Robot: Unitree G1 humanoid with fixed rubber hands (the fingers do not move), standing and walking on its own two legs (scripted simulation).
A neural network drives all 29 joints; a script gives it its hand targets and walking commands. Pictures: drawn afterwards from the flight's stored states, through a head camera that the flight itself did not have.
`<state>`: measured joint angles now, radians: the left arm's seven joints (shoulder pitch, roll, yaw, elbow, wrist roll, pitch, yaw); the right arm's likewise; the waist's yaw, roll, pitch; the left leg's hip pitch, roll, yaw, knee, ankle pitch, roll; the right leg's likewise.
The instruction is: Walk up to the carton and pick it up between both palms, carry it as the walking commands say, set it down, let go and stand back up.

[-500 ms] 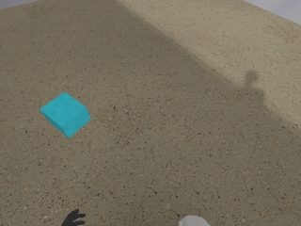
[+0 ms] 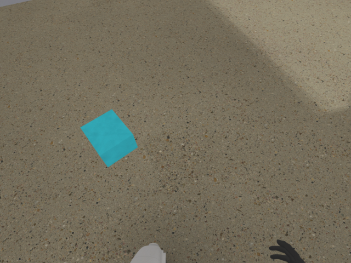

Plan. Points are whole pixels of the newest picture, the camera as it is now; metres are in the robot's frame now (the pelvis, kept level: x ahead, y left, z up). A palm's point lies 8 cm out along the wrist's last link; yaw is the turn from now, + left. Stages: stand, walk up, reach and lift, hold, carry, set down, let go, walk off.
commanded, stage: walk up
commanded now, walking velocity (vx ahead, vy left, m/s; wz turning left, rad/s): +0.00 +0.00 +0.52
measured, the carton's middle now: (109, 137) +0.82 +0.52 -0.69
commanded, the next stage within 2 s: none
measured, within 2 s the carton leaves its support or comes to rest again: neither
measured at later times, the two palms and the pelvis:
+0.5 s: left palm (51, 230) +0.18 +0.34 -0.09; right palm (250, 178) +0.34 -0.17 -0.13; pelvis +0.20 +0.06 +0.01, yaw +14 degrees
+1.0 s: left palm (21, 133) +0.46 +0.54 -0.08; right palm (187, 119) +0.55 +0.01 -0.12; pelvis +0.40 +0.24 +0.01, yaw +25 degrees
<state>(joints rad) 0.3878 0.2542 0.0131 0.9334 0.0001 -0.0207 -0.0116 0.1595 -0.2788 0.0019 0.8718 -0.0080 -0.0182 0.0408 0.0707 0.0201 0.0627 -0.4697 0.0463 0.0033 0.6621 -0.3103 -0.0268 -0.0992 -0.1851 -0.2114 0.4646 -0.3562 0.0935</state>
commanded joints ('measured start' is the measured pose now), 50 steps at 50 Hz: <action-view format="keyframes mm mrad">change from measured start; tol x64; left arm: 1 -143 170 87 -121 -20 1 21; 50 -81 134 68 -90 18 -4 24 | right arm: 1 294 -227 -124 43 -10 -25 -32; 50 150 -88 -65 10 -6 -23 -39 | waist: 1 -195 77 -279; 50 0 -33 -220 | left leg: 1 612 177 -265 -180 897 125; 17 -513 -28 -92 349 -204 16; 33 223 -144 219 -123 88 46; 35 698 268 -508 -199 448 160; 50 6 9 -214 -161 271 85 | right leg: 1 -301 65 16 581 244 -30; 16 554 -302 512 -141 172 -140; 33 190 -85 -42 296 907 -107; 36 -543 125 172 842 -290 -75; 50 163 38 246 -42 220 -90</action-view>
